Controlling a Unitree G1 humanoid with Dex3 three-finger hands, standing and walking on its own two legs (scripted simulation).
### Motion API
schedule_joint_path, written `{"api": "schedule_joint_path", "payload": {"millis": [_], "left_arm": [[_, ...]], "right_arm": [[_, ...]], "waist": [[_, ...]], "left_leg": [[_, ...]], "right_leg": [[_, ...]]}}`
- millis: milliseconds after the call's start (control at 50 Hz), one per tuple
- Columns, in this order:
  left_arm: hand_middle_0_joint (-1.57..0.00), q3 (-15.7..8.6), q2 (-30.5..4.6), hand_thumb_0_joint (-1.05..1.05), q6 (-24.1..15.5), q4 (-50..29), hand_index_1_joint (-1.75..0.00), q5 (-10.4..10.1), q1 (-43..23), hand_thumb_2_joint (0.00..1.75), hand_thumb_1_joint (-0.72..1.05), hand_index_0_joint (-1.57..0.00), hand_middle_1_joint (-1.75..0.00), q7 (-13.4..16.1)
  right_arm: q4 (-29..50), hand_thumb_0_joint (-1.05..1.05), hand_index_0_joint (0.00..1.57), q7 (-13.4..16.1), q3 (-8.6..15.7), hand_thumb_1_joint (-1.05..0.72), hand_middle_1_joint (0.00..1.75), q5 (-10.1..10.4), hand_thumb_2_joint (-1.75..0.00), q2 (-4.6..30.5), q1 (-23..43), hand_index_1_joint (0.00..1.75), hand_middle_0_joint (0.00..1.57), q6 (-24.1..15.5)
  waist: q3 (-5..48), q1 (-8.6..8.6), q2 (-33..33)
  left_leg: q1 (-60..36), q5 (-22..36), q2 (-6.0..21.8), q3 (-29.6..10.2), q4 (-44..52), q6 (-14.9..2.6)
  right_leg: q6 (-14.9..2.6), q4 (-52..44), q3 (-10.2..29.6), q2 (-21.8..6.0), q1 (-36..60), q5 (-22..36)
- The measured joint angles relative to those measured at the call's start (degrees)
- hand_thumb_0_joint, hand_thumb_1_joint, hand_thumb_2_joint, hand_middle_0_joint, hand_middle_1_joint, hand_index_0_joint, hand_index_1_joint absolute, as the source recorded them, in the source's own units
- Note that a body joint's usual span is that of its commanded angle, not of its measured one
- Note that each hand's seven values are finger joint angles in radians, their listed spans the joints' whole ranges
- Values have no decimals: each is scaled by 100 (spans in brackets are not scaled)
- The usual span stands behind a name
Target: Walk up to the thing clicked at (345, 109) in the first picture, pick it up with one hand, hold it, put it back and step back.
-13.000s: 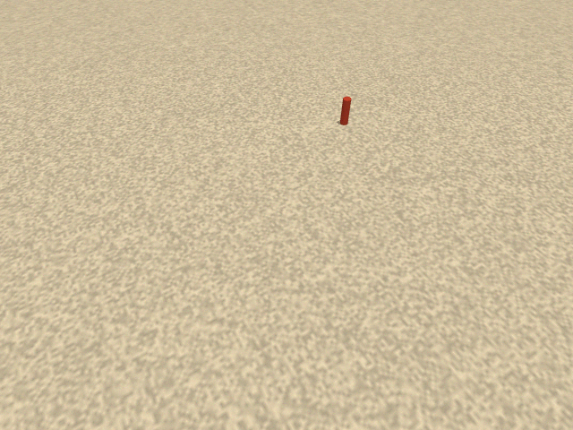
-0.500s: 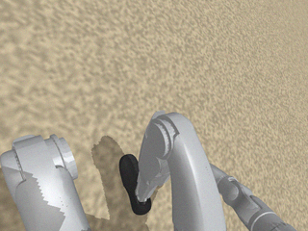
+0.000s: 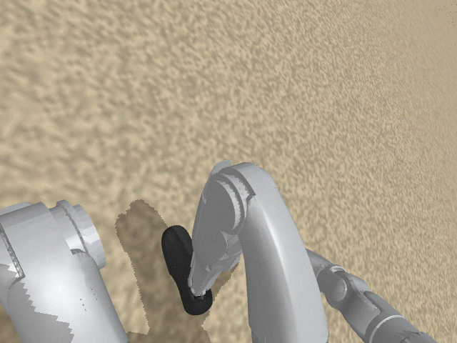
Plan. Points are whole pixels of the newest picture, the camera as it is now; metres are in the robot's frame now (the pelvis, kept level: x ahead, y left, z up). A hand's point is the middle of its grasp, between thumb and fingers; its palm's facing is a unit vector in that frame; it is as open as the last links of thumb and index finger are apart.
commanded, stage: close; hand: left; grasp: from the side
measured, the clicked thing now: out of the picture +0.44 +0.32 -0.20
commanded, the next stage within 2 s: settle in 0.56 s
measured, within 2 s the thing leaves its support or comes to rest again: leaves its support in 0.96 s
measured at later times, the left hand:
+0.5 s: hand out of the picture +0.43 +0.30 -0.18, palm faces +0.42 -0.91 -0.01, open 7.5 cm
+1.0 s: hand out of the picture +0.44 +0.31 -0.17, palm faces +0.44 -0.90 +0.01, open 6.3 cm
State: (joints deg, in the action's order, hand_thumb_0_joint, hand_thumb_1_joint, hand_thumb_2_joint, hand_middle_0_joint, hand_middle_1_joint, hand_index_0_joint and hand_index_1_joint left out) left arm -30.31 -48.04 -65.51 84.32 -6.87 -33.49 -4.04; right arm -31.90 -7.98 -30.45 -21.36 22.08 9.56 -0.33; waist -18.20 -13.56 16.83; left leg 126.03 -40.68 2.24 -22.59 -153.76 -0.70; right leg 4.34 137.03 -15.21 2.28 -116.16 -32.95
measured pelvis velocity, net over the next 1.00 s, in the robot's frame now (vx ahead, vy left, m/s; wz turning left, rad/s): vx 0.00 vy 0.00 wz -0.02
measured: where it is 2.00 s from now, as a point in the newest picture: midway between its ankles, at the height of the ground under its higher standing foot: (138, 319)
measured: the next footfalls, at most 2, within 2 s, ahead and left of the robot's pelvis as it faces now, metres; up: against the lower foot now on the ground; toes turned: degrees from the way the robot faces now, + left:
none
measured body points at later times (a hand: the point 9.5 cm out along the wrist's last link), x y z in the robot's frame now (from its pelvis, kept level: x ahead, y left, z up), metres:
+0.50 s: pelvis +0.00 +0.00 +0.00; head +0.22 +0.20 +0.33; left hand +0.40 +0.35 -0.18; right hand +0.16 -0.24 -0.02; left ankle +0.09 +0.12 -0.25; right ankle +0.15 -0.13 -0.25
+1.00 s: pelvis +0.00 +0.00 +0.01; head +0.23 +0.20 +0.33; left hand +0.41 +0.35 -0.17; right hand +0.17 -0.24 -0.02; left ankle +0.09 +0.12 -0.25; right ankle +0.15 -0.13 -0.25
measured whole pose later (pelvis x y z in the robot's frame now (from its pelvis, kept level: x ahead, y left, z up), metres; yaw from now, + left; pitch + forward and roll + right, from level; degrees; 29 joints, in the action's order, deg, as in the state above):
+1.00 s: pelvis +0.00 +0.00 +0.01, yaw -1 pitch +11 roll -19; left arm -32.1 -51.1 -62.0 81.8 -4.1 -38.3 0.0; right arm -31.1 -7.6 -30.8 -21.5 21.3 9.8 2.3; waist -19.1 -14.6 17.3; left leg 126.1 -41.1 2.8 -23.2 -152.9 -0.4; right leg 4.3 135.7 -15.7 2.8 -116.6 -32.6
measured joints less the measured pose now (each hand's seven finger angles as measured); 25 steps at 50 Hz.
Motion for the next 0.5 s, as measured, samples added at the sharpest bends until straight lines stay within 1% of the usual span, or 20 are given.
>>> {"api": "schedule_joint_path", "payload": {"millis": [80,200,420,500], "left_arm": [[-19,16,-52,-1,-26,82,-19,56,-89,25,-24,-18,-19,145],[-33,26,-203,-1,-29,221,-33,227,-236,40,-1,-32,-33,314],[-60,17,-366,0,31,328,-60,254,-359,67,39,-60,-60,451],[-67,-18,-408,0,40,349,-71,251,-399,70,33,-66,-72,488]], "right_arm": [[8,0,20,-1,-39,-90,30,-24,-90,-32,59,30,21,20],[88,0,20,-4,-101,-89,30,-60,-90,-55,122,30,21,92],[106,0,20,7,-182,-88,30,-74,-89,-45,116,30,21,160],[96,0,20,19,-199,-87,30,-78,-89,-32,103,30,21,175]], "waist": [[-24,-23,40],[-59,-61,65],[-95,-137,56],[-118,-147,72]], "left_leg": [[-9,1,2,-23,-9,2],[-19,4,13,-79,-15,16],[-18,-14,47,-104,29,21],[-25,-18,54,-109,34,34]], "right_leg": [[14,-7,-14,12,10,15],[-4,-37,-54,39,16,52],[21,-101,-72,68,-5,76],[11,-105,-75,73,-10,83]]}}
